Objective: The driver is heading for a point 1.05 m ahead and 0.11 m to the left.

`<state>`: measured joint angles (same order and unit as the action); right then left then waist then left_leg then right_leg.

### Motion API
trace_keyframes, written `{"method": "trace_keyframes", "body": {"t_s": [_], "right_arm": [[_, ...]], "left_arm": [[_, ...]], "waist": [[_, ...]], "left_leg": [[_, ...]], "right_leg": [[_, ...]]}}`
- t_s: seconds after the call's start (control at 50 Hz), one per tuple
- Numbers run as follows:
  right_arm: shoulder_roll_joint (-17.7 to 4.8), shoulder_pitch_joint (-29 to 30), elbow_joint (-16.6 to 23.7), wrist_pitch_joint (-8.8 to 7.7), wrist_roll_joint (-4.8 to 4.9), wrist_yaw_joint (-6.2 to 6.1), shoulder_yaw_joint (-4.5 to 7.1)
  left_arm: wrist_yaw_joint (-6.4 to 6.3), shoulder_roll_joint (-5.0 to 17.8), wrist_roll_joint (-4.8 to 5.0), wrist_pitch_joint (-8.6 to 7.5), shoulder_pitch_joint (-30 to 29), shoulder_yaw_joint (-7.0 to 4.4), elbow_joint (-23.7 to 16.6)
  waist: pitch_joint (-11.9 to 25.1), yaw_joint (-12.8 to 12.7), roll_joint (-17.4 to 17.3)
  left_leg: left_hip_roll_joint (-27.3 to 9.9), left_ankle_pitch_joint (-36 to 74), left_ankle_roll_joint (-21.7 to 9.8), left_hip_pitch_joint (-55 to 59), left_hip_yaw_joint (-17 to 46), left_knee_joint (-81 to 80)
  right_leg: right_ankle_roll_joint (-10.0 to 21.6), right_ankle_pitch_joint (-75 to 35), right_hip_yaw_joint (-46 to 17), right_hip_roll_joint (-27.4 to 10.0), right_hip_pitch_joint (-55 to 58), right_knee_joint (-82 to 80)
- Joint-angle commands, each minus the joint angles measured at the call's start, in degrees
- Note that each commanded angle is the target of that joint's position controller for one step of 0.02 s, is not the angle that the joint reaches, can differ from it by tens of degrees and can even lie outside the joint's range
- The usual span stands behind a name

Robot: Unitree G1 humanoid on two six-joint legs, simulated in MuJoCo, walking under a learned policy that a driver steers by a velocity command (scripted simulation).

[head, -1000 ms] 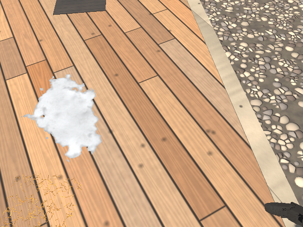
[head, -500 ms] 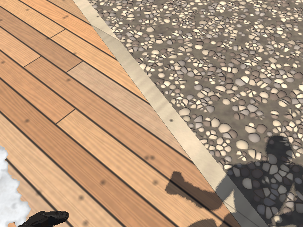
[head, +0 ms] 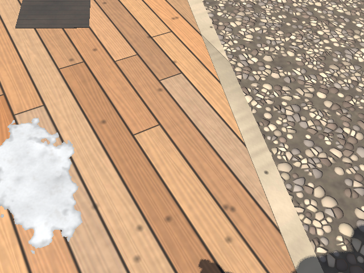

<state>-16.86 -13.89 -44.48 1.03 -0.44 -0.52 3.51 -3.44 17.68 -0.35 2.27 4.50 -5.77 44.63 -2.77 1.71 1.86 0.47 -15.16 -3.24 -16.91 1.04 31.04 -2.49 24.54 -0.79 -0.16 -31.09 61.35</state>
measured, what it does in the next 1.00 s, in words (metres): steps on the spot, turning left: right foot, then left foot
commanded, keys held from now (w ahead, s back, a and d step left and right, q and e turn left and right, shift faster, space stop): q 0.52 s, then no key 0.34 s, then e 0.14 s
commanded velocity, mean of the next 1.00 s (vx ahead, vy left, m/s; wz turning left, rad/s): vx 0.00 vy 0.00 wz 0.40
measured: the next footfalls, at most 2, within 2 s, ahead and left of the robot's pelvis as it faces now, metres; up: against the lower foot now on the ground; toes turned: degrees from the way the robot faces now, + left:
right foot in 0.38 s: +0.10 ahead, -0.14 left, +0.00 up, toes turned +19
left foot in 0.76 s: +0.01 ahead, +0.12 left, +0.00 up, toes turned +23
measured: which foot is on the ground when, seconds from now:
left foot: down 0.00-0.36, up 0.38-0.74, down 0.76-1.00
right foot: up 0.00-0.36, down 0.38-0.76, up 0.78-1.00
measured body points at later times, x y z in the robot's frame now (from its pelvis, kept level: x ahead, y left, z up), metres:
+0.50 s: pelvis +0.03 -0.03 +0.00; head +0.07 -0.04 +0.45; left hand +0.08 +0.28 -0.09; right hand +0.26 -0.28 -0.10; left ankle -0.03 +0.08 -0.67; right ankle +0.06 -0.15 -0.74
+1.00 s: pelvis +0.02 +0.01 +0.00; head +0.03 +0.03 +0.45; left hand -0.01 +0.32 -0.13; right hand +0.27 -0.15 -0.09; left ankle -0.03 +0.11 -0.74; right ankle +0.05 -0.14 -0.71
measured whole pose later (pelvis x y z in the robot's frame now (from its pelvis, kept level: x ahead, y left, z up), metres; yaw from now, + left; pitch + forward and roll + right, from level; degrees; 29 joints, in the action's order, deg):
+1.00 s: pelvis +0.02 +0.01 +0.00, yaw +23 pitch +0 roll +0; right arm -12.9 -6.4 -42.0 0.2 -1.3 -0.8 1.1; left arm -1.0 18.5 0.8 1.8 10.0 -3.3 50.8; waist -2.8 -1.5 2.3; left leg 1.8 -13.8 -2.0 -11.5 -0.7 25.8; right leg -5.0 25.4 -1.0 -3.7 -18.6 45.1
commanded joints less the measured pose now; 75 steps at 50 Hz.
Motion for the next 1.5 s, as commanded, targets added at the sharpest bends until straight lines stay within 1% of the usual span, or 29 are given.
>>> {"method": "trace_keyframes", "body": {"t_s": [0.02,0.12,0.24,0.34,0.36,0.38,0.4,0.42,0.44,0.46,0.52,0.66,0.74,0.76,0.78,0.8,0.82,0.84,0.86,0.92,1.08,1.16,1.18,1.2,1.22,1.24,1.28,1.34,1.5], "right_arm": [[-8.78,3.58,5.09,-1.19,0.66,-1.29,1.82],[-10.34,1.12,5.38,-0.45,1.07,-2.13,2.60],[-11.56,3.37,6.90,0.59,0.97,-1.46,3.28],[-10.90,7.47,8.55,1.57,2.20,-1.57,3.08],[-9.56,6.99,8.91,1.67,2.19,-1.79,2.70],[-6.19,3.54,8.78,1.58,1.30,-1.58,1.84],[-7.96,2.83,10.15,1.09,1.74,-1.48,2.56],[-12.50,1.00,9.08,0.74,0.93,-1.35,3.80],[-13.92,0.77,7.86,0.96,1.40,-1.17,4.65],[-12.55,0.21,6.77,1.61,1.49,-1.33,4.64],[-8.79,2.76,8.23,2.29,1.94,-0.87,3.50],[-5.92,5.91,10.68,1.69,1.09,-0.28,1.38],[-6.26,0.81,8.21,1.79,0.93,0.20,1.68],[-8.05,0.59,8.38,1.84,0.77,-0.07,1.99],[-12.65,-0.63,9.26,2.01,0.20,-0.92,2.64],[-10.33,1.74,9.36,1.29,-1.23,-0.37,1.57],[-8.09,3.11,9.57,0.17,-1.55,0.22,1.03],[-7.02,4.46,8.54,-0.71,-1.51,0.30,0.63],[-7.81,5.88,8.23,-1.24,-1.08,0.29,0.86],[-4.63,8.27,6.19,-1.99,-0.99,-0.13,-0.19],[-8.99,8.89,4.13,0.15,0.17,-1.88,2.00],[-8.60,11.52,3.82,0.90,1.42,-2.40,2.51],[-7.27,9.22,3.22,0.89,1.30,-2.38,2.47],[-4.11,10.72,5.64,0.67,-1.36,-2.25,1.59],[-4.23,16.51,7.36,0.36,-0.81,-2.70,1.64],[-6.07,15.45,6.75,0.30,0.32,-2.64,2.31],[-7.16,12.79,4.67,0.39,0.67,-2.64,3.07],[-6.18,11.80,4.13,-0.11,0.66,-2.49,3.12],[-5.87,12.37,4.06,-1.38,1.15,-1.76,2.75]], "left_arm": [[-0.30,4.85,0.11,-1.32,-1.54,-1.56,-3.45],[0.22,3.24,0.54,-2.27,-3.20,-0.72,-3.55],[1.57,4.45,1.07,-3.49,-2.59,-0.55,-3.07],[2.89,5.48,1.26,-4.87,3.08,-0.84,-1.33],[2.84,7.25,0.88,-4.88,4.63,-1.36,-0.77],[2.41,10.89,-0.08,-4.39,4.32,-1.91,-1.39],[2.47,12.83,-1.96,-3.95,3.46,-2.05,-1.53],[2.39,10.04,-1.60,-4.09,1.79,-1.31,-2.67],[2.08,6.93,-0.99,-4.05,-0.80,-0.41,-3.43],[1.87,5.95,-0.37,-3.84,-2.43,-0.07,-3.76],[1.10,6.15,0.08,-3.18,-0.67,0.32,-3.10],[2.15,10.19,0.54,-2.01,1.33,-0.49,-1.87],[2.79,9.23,2.11,-2.01,1.11,0.38,-0.27],[3.06,7.04,1.59,-2.48,4.31,1.24,1.14],[3.70,2.95,-1.53,-3.13,5.99,2.82,0.27],[3.19,2.96,-0.71,-3.05,2.83,2.73,-0.83],[2.61,6.79,0.08,-2.53,1.01,1.77,-0.68],[2.46,7.19,0.61,-2.16,1.23,1.36,-0.16],[2.06,7.13,0.69,-1.63,2.71,1.03,1.20],[2.15,5.25,0.76,-0.97,6.68,1.37,3.90],[2.73,6.33,1.82,-0.58,4.05,1.29,1.24],[3.91,5.75,1.28,-0.49,8.63,1.02,1.88],[3.79,8.70,0.87,-0.67,9.33,0.23,1.54],[2.99,15.40,1.14,-1.05,9.52,-1.33,0.64],[3.46,14.68,-1.07,-2.18,11.47,-0.84,0.18],[3.67,13.43,-1.39,-3.39,10.01,-0.54,-0.29],[3.11,11.06,0.91,-4.03,5.12,-0.26,-1.31],[2.00,9.42,1.45,-3.18,5.74,0.31,-1.76],[1.59,12.01,1.16,-1.41,5.05,-0.70,-3.18]], "waist": [[6.31,-1.76,-9.01],[6.77,-0.10,-9.27],[6.26,0.31,-10.93],[7.96,-3.09,-10.72],[8.65,-3.14,-8.70],[10.38,-0.57,3.43],[7.17,0.51,13.96],[6.85,0.37,9.35],[5.74,0.89,6.33],[4.69,1.26,4.99],[3.27,-1.02,6.28],[6.23,-3.76,8.28],[5.78,-0.70,6.90],[6.70,-0.97,3.33],[11.17,-2.91,-10.91],[10.13,-1.75,-15.87],[7.98,-0.33,-11.54],[6.64,-1.15,-11.69],[5.61,-1.69,-11.35],[5.14,-3.32,-10.22],[4.10,-0.93,-9.40],[4.60,-4.24,-7.96],[4.54,-3.58,-1.14],[4.11,-1.62,13.96],[5.35,-6.08,12.84],[5.20,-4.81,6.20],[3.66,-2.52,2.29],[5.43,-2.35,3.65],[4.46,-4.00,6.57]], "left_leg": [[-12.61,17.29,-7.99,9.26,17.14,-13.19],[-11.55,16.66,-8.62,14.12,19.05,-11.75],[-10.61,18.00,-9.91,9.45,24.56,-10.20],[-7.27,22.89,-6.60,8.89,27.84,-5.10],[-4.77,15.61,-3.96,4.84,26.19,-2.36],[1.58,-3.17,-0.63,-2.23,18.12,9.05],[8.63,-23.34,2.56,-13.79,9.67,19.38],[3.85,-22.43,4.90,-15.29,9.53,30.76],[2.70,-18.29,5.84,-15.34,9.02,34.70],[2.18,-14.88,6.90,-15.89,8.20,36.37],[1.21,-9.01,9.00,-17.85,4.61,35.73],[-0.93,-9.12,8.47,-5.67,-0.55,13.54],[0.83,5.93,4.52,7.55,-3.03,-9.11],[-1.86,14.32,2.78,14.81,1.12,-12.62],[-14.60,35.54,-1.22,23.75,15.48,-10.22],[-20.91,34.75,-10.89,15.95,20.72,-10.56],[-19.25,28.44,-13.04,12.77,19.89,-12.40],[-16.71,24.79,-11.34,11.54,17.01,-12.85],[-14.63,22.09,-9.51,10.96,14.79,-12.95],[-12.27,25.84,-7.64,7.75,8.32,-12.58],[-17.58,24.89,-10.79,11.10,9.41,-10.41],[-15.21,21.58,-6.03,8.29,3.96,-4.27],[-10.59,11.93,-1.24,4.24,-0.66,3.78],[-1.22,-9.22,5.44,-9.50,-7.10,17.15],[3.08,-25.86,6.19,-15.71,-0.23,28.80],[1.05,-23.76,5.77,-17.04,3.27,34.59],[-1.02,-15.01,6.01,-18.89,4.14,33.72],[-0.36,-8.02,7.87,-16.04,3.72,31.22],[1.17,-5.44,9.32,-8.84,3.97,12.18]], "right_leg": [[-0.77,-5.24,-3.76,-0.24,-5.67,3.74],[-2.76,-6.92,-4.72,0.67,-4.78,-10.00],[-2.79,-4.38,-5.06,2.36,4.47,-20.87],[-0.41,-13.69,-3.92,2.72,16.02,-39.47],[1.15,-20.26,-6.01,-1.29,22.41,-43.11],[5.69,-29.44,-16.53,-12.96,29.09,-43.68],[15.93,-39.24,-28.32,-21.44,27.94,-44.12],[19.37,-38.22,-27.62,-24.17,26.09,-43.89],[17.23,-35.40,-21.21,-20.20,24.93,-43.12],[14.54,-31.20,-15.98,-16.26,24.69,-42.68],[14.31,-34.24,-8.65,-13.19,25.75,-43.09],[15.93,-38.94,-5.56,-15.13,27.10,-42.07],[12.10,-33.96,-4.22,-13.59,23.07,-37.00],[7.88,-27.55,-2.41,-11.66,18.58,-34.38],[2.25,-8.20,2.62,-6.60,10.90,-23.50],[-0.26,9.67,1.60,-3.08,7.91,-19.83],[-1.36,11.45,-0.30,-3.93,7.83,-13.51],[-1.52,9.81,-1.27,-4.14,7.11,-10.67],[-1.82,7.90,-1.49,-4.19,6.53,-9.64],[-2.95,1.42,-1.67,-4.45,11.48,-11.52],[-0.83,1.88,2.12,-2.94,10.07,-17.45],[3.17,-10.93,4.21,-1.20,17.90,-32.29],[5.99,-23.52,-3.42,-4.46,22.04,-39.21],[13.88,-44.04,-21.97,-16.93,28.49,-40.52],[23.02,-44.86,-30.49,-22.47,28.01,-43.98],[22.51,-40.93,-26.88,-20.57,28.29,-43.98],[16.93,-35.56,-19.81,-15.15,29.21,-42.74],[15.77,-36.60,-17.18,-11.93,29.87,-42.82],[15.70,-26.90,-21.26,-9.97,25.70,-42.10]]}}
Velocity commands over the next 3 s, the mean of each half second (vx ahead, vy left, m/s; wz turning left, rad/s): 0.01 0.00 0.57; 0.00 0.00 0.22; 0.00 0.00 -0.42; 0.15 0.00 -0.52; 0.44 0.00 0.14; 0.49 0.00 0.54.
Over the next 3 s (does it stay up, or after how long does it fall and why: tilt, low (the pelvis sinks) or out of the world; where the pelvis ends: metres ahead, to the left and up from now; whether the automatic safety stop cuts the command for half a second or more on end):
stays up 0.56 -0.10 0.00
